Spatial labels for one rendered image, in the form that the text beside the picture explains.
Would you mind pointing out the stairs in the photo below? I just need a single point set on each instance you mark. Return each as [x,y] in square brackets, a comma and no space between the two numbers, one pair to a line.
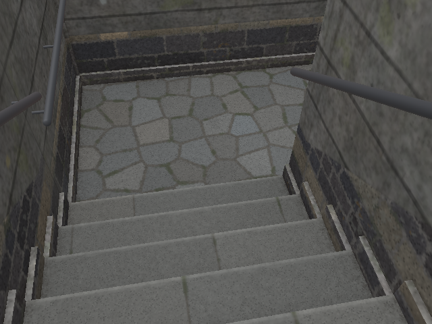
[241,252]

